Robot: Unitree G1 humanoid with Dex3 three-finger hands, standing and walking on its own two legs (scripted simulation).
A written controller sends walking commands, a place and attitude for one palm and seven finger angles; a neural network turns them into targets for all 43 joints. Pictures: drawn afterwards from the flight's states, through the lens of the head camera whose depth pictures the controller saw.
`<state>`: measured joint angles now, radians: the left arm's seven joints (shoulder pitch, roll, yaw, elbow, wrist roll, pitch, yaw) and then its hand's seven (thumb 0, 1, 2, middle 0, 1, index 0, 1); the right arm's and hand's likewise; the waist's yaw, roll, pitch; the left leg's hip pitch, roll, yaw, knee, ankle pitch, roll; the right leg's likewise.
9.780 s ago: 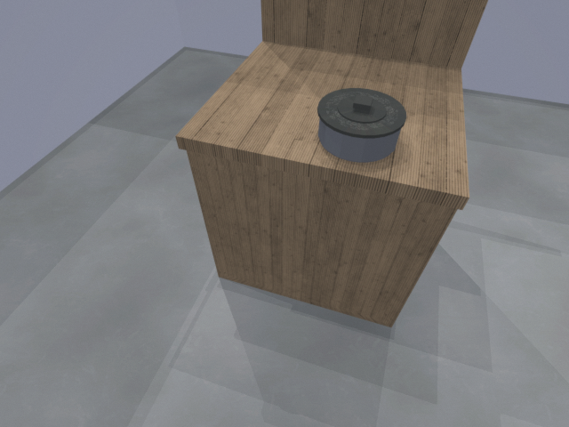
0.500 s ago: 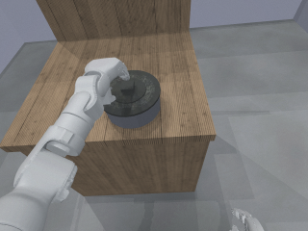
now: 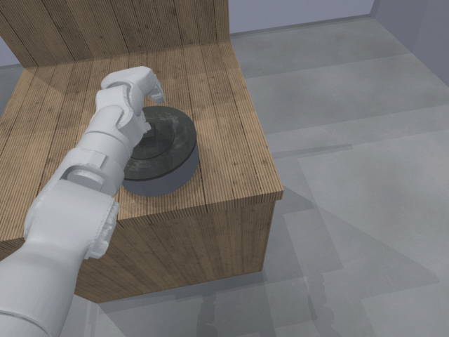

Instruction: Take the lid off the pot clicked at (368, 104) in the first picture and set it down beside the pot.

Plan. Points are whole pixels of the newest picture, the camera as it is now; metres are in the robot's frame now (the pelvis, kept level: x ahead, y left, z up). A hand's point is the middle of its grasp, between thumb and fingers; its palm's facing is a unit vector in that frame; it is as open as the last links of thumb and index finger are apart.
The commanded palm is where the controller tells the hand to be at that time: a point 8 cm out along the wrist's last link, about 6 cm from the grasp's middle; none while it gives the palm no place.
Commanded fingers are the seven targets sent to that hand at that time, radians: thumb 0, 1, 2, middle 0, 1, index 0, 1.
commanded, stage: move the open hand above the knob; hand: left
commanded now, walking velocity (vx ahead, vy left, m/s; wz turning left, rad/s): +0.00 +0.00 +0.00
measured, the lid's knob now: (145, 132) +0.52 +0.12 +0.06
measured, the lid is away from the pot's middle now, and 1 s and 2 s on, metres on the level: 0.00 0.00 0.00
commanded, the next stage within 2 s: lower the open fingers around the knob in 1.06 s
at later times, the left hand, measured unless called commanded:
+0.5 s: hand (135, 118) +0.48 +0.12 +0.14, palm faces -0.28 -0.07 -0.96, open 9.9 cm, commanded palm +0.48 +0.12 +0.19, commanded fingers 0.00 -0.28 1.43 -0.85 -0.08 -0.85 -0.08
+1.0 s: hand (136, 118) +0.48 +0.12 +0.13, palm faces -0.31 -0.10 -0.95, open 9.9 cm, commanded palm +0.48 +0.13 +0.19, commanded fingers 0.00 -0.28 1.43 -0.85 -0.08 -0.85 -0.08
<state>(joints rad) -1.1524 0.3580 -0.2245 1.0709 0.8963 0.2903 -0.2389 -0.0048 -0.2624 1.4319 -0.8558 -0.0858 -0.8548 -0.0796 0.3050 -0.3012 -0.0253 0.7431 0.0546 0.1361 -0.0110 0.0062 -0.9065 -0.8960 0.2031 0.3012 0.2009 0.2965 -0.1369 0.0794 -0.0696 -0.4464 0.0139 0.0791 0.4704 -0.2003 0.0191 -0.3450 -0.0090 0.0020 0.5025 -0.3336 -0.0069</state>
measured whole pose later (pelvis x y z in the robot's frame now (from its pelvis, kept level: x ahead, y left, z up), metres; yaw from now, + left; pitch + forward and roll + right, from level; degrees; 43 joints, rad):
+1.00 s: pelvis +0.00 +0.00 +0.00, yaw +1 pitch +9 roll +1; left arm -1.13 0.34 -0.25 1.04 0.89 0.29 -0.26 0.00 -0.26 1.43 -0.86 -0.09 -0.86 -0.08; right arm 0.28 -0.29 -0.02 0.73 0.06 0.14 -0.01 0.01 -0.91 -0.90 0.20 0.30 0.20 0.30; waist -0.12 0.08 -0.07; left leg -0.44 0.01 0.06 0.48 -0.20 0.02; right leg -0.33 -0.01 -0.01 0.50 -0.33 -0.01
